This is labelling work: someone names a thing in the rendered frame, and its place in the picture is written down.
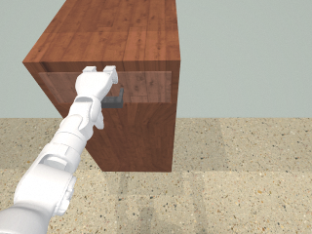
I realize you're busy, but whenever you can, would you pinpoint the drawer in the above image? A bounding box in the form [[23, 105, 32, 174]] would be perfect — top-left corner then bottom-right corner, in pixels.
[[38, 71, 172, 103]]

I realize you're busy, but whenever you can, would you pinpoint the cabinet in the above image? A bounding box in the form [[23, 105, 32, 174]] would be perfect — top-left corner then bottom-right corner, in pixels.
[[22, 0, 181, 173]]

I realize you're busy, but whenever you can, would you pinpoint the handle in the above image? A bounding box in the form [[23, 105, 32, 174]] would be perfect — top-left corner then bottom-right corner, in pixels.
[[100, 88, 124, 108]]

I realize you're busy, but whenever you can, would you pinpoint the robot left upper arm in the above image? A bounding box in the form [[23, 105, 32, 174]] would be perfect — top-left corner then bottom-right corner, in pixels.
[[0, 163, 77, 234]]

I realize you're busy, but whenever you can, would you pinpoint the left robot hand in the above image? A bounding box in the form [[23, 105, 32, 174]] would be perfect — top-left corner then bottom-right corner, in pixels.
[[75, 65, 118, 130]]

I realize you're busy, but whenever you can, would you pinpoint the robot left forearm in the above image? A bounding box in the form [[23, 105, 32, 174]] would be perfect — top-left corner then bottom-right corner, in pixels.
[[14, 94, 101, 203]]

